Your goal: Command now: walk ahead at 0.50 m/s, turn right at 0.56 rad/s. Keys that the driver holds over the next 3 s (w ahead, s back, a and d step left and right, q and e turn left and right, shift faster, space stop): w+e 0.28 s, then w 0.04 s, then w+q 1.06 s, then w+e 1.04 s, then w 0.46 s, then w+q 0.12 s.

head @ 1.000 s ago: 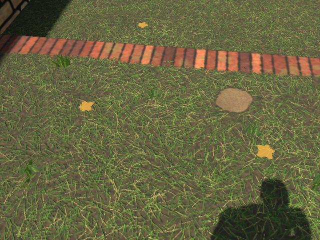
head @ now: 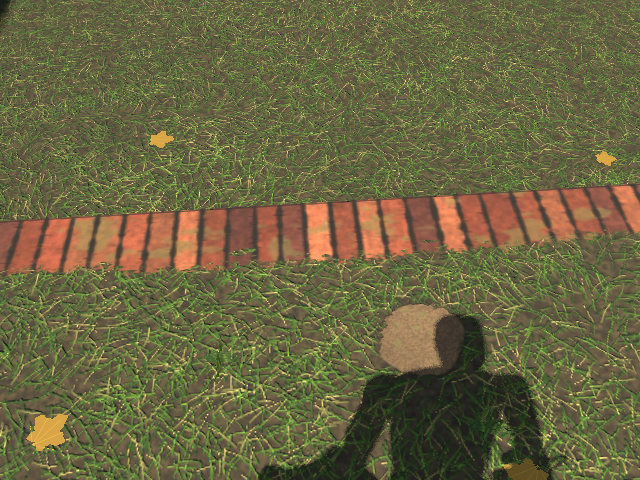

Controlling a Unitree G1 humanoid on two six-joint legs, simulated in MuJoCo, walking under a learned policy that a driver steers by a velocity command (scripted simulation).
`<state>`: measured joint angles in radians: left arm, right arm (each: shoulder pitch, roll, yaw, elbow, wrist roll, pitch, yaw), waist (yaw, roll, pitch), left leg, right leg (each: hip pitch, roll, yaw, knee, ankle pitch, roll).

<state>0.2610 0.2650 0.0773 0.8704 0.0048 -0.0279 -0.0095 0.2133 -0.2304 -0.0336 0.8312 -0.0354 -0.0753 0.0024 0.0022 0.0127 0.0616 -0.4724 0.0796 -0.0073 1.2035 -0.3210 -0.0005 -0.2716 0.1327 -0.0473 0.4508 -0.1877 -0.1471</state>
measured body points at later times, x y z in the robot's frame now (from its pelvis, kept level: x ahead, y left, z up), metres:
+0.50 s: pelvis +0.29 +0.04 +0.00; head +0.31 +0.04 +0.45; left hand +0.38 +0.30 -0.13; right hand +0.36 -0.25 -0.11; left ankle +0.36 +0.11 -0.73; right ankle +0.14 -0.04 -0.64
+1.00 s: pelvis +0.52 -0.03 +0.01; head +0.54 -0.05 +0.46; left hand +0.66 +0.22 -0.09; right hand +0.57 -0.31 -0.13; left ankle +0.45 +0.09 -0.66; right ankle +0.55 -0.13 -0.73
